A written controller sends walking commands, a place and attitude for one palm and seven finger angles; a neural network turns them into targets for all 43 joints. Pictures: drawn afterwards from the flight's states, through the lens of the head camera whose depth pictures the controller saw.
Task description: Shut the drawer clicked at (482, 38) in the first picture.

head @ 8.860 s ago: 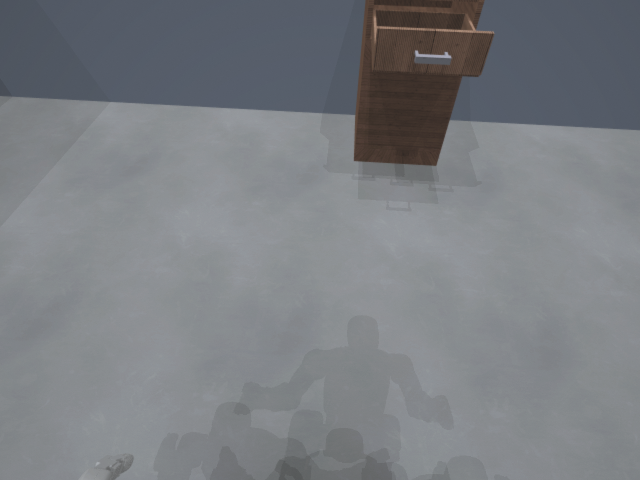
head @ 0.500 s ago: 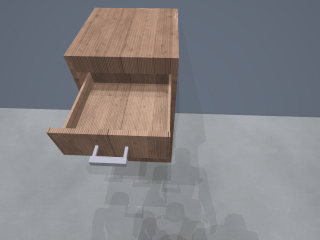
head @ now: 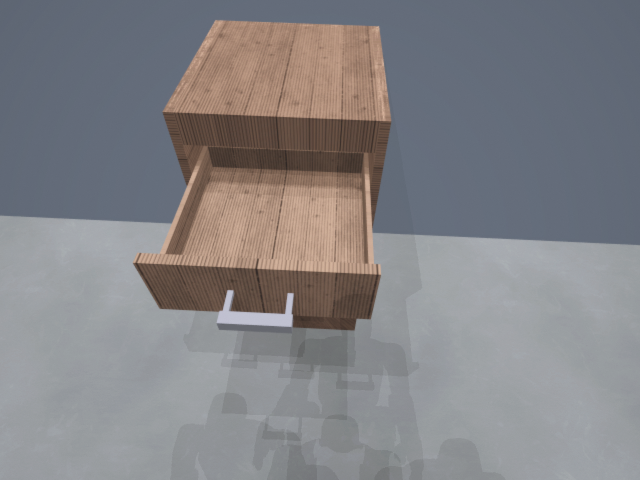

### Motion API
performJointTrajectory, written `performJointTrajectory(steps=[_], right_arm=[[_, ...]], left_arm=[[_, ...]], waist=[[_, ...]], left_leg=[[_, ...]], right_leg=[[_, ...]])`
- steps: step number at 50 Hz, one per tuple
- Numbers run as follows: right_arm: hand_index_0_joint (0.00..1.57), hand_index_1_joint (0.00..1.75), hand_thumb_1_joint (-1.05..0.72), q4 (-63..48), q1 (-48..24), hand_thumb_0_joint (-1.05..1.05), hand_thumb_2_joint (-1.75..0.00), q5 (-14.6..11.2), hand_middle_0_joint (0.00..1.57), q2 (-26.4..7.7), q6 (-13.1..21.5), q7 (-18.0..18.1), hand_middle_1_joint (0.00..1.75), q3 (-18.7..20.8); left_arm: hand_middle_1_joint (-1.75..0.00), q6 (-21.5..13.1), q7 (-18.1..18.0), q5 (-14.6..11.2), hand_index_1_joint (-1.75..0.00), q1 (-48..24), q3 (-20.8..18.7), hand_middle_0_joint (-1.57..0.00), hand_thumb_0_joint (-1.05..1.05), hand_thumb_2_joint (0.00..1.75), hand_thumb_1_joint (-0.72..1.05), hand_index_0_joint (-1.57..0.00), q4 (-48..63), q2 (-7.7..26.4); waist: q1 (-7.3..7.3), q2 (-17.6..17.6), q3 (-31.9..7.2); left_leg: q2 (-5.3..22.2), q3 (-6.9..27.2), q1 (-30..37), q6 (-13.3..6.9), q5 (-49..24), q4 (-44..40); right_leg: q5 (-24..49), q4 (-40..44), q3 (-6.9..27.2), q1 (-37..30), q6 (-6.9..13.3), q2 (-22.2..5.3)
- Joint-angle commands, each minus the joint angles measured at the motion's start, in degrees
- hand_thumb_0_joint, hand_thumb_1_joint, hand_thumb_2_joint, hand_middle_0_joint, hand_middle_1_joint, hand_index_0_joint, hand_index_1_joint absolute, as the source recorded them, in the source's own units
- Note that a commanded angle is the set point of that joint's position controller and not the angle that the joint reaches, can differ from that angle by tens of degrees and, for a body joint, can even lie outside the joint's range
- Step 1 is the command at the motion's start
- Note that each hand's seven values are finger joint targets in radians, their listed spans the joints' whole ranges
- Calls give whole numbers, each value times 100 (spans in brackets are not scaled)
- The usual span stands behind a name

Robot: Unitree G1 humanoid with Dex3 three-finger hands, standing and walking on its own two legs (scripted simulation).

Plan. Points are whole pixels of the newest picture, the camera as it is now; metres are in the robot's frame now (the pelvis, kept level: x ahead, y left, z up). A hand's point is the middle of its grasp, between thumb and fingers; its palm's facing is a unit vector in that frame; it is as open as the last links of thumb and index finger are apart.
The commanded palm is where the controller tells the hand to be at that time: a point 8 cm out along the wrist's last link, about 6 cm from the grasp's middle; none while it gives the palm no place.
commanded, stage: shuffle to correct the standing spot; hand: left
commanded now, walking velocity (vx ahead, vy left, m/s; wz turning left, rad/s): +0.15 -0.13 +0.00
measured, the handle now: (257, 310) +0.38 +0.13 -0.08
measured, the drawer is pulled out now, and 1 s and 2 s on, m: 0.30 0.30 0.30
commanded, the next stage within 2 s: come to a stop and stand still in 0.36 s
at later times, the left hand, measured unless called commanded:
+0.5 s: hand out of the picture +0.03 +0.11 -0.19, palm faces +0.05 -0.99 -0.16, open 7.3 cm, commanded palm none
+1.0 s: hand out of the picture +0.10 +0.13 -0.17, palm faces +0.00 -0.96 -0.29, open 7.3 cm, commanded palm none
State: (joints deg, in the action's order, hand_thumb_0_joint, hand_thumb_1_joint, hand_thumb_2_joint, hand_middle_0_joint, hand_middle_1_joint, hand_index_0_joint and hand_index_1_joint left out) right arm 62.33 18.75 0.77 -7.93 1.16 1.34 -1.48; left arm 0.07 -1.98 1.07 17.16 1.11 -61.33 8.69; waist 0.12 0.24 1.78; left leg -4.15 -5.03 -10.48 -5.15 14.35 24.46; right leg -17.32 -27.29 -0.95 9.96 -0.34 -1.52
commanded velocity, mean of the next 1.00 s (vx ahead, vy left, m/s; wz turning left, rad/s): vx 0.01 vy -0.03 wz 0.00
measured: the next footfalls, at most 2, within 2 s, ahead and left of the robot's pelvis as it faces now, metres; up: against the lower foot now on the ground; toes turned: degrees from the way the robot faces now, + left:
left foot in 0.60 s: +0.10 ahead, +0.07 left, +0.00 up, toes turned +1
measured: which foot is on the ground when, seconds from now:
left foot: down 0.00-0.36, up 0.38-0.58, down 0.60-1.00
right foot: down 0.00-1.00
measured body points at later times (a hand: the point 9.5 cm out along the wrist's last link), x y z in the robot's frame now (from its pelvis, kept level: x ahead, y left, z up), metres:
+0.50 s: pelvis +0.07 -0.05 -0.01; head +0.09 -0.04 +0.44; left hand +0.03 +0.16 -0.17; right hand +0.06 -0.26 -0.17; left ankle +0.02 +0.05 -0.70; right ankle +0.00 -0.11 -0.74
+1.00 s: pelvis +0.08 -0.06 -0.01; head +0.11 -0.08 +0.44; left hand +0.10 +0.18 -0.15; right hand +0.14 -0.28 -0.17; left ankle +0.10 +0.06 -0.74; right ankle +0.00 -0.11 -0.74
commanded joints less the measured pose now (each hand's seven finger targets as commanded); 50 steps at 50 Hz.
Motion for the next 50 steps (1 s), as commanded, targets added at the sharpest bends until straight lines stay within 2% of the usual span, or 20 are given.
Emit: performJointTrajectory(steps=[1, 6, 9, 12, 14, 16, 18, 19, 21, 24, 27, 28, 30, 31, 32, 35, 38, 40, 47, 50], right_arm=[[20, 30, -90, -88, 410, 0, -90, -10, 20, -712, 115, 88, 30, 122], [20, 30, -90, 42, 579, 0, -90, 21, 20, -788, 52, 122, 30, 204], [20, 30, -90, 108, 702, 0, -90, 54, 20, -768, 53, 141, 30, 226], [20, 30, -90, 122, 639, 0, -90, 54, 20, -754, 68, 152, 30, 239], [20, 30, -90, 64, 426, 0, -90, 35, 20, -707, 72, 152, 30, 239], [20, 30, -90, -22, 250, 0, -90, 17, 20, -492, 121, 136, 30, 189], [20, 30, -90, -75, 133, 0, -90, 4, 20, -248, 101, 125, 30, 176], [20, 30, -90, -131, -65, 0, -90, 10, 20, -244, 86, 121, 30, 173], [20, 30, -90, -206, -274, 0, -90, 3, 20, -218, 93, 89, 30, 212], [20, 30, -90, -213, -244, 0, -90, 6, 20, -115, 90, 38, 30, 218], [20, 30, -90, 96, 311, 0, -90, -9, 20, 83, 82, 71, 30, 116], [20, 30, -90, 216, 514, 0, -90, -1, 20, -43, 90, 101, 30, 111], [20, 30, -90, 139, 522, 0, -90, 5, 20, -565, 134, 182, 30, 160], [20, 30, -90, 36, 276, 0, -90, -29, 20, -624, 71, 196, 30, 163], [20, 30, -90, -44, -98, 0, -90, -46, 20, -582, 58, 201, 30, 144], [20, 30, -90, -186, -257, 0, -90, -87, 20, -498, -4, 215, 30, 146], [20, 30, -90, -350, -196, 0, -90, -76, 20, -619, -65, 214, 30, 250], [20, 30, -90, -474, -215, 0, -90, -55, 20, -711, -116, 193, 30, 318], [20, 30, -90, -626, -400, 0, -90, -38, 20, -596, -172, 82, 30, 313], [20, 30, -90, -612, -423, 0, -90, -24, 20, -609, -155, 93, 30, 252]], left_arm=[[-30, -67, -22, -30, -30, 485, -91, -20, 0, 90, 90, -20, 26, 360], [-30, -19, 21, 42, -30, 387, -73, -20, 0, 90, 90, -20, 6, 254], [-30, -33, 43, 58, -30, 351, -89, -20, 0, 90, 90, -20, 4, 239], [-30, -57, 71, 44, -30, 463, -131, -20, 0, 90, 90, -20, -39, 218], [-30, -94, 68, 31, -30, 687, -163, -20, 0, 90, 90, -20, -144, 170], [-30, -146, 31, 25, -30, 1025, -197, -20, 0, 90, 90, -20, -279, 333], [-30, -180, -18, 19, -30, 1311, -264, -20, 0, 90, 90, -20, -385, 622], [-30, -205, -44, 34, -30, 1415, -271, -20, 0, 90, 90, -20, -390, 602], [-30, -210, -80, 92, -30, 1307, -278, -20, 0, 90, 90, -20, -304, 581], [-30, -186, -77, 96, -30, 1021, -308, -20, 0, 90, 90, -20, -176, 667], [-30, -201, -54, -34, -30, 580, -222, -20, 0, 90, 90, -20, -85, 524], [-30, -210, -59, -80, -30, 518, -190, -20, 0, 90, 90, -20, -102, 467], [-30, -199, -91, -138, -30, 768, -112, -20, 0, 90, 90, -20, -108, 184], [-30, -143, -140, -78, -30, 904, -103, -20, 0, 90, 90, -20, -117, 46], [-30, -87, -155, -34, -30, 995, -86, -20, 0, 90, 90, -20, -186, 55], [-30, -60, -142, -52, -30, 902, -119, -20, 0, 90, 90, -20, -192, 365], [-30, -86, -192, -37, -30, 914, -221, -20, 0, 90, 90, -20, -17, 589], [-30, -78, -205, -24, -30, 831, -267, -20, 0, 90, 90, -20, 130, 698], [-30, -10, -147, -6, -30, 509, -246, -20, 0, 90, 90, -20, 506, 662], [-30, -69, -168, -15, -30, 608, -244, -20, 0, 90, 90, -20, 500, 688]], waist=[[-5, -72, -59], [-109, -391, 470], [-146, -429, 520], [-78, -389, 310], [45, -239, 239], [157, 416, 322], [193, 1366, 509], [280, 1336, 504], [265, 728, 520], [98, 228, 186], [-245, -42, -70], [-324, -61, -71], [-113, -579, -465], [44, -439, -288], [169, -544, 171], [92, -396, 348], [61, 227, -237], [26, 441, -567], [55, 179, -238], [102, 478, -379]], left_leg=[[1186, 1283, 284, 7, -582, -733], [1614, 1849, 332, -337, 133, -1041], [1794, 1955, 508, -556, -653, -889], [1835, 1729, 486, -606, -1392, -559], [1550, 1335, -58, -327, -1226, -211], [937, 642, -918, 0, -553, 430], [408, -81, -1642, 272, 957, 1539], [470, -36, -1887, 297, 1825, 2232], [579, 101, -2151, 291, 2092, 2944], [613, 0, -1755, 302, 1733, 2331], [360, -171, -11, 424, -274, 613], [473, -1, 550, 397, -1229, 127], [1594, 986, 902, -204, -4314, 381], [1768, 959, 452, -347, -4279, 283], [1635, 901, 206, -272, -4151, 259], [1273, 766, 385, 15, -3679, 297], [1161, 500, 487, 128, -3618, 644], [1081, 385, 379, 223, -3257, 739], [1065, 590, 134, 271, -1857, 349], [1002, 506, 125, 310, -2154, 450]], right_leg=[[83, 156, 127, 230, 235, -206], [-658, -510, -138, 1041, 234, 5], [-931, -928, -157, 1364, 256, 12], [-738, -728, -181, 1112, 288, -14], [56, -35, -100, 345, 352, -49], [984, 205, 564, -461, 612, -491], [2275, 646, 1517, -802, 1232, -1357], [3068, 804, 1661, -873, 1529, -1548], [3730, 816, 1521, -895, 1766, -1599], [4176, 498, 941, -926, 1537, -1305], [4370, -85, 266, -148, 924, -704], [4254, -463, 170, 143, 669, -572], [2394, -679, 4, 262, 154, -240], [994, -304, 25, 45, 78, -217], [986, 72, 200, 102, 61, -235], [2330, 390, 345, 138, 149, -514], [4376, 76, 359, -247, 88, -732], [5000, -181, 379, -476, 175, -838], [2516, 243, 557, 6, 340, -783], [3695, 183, 590, -355, 179, -758]])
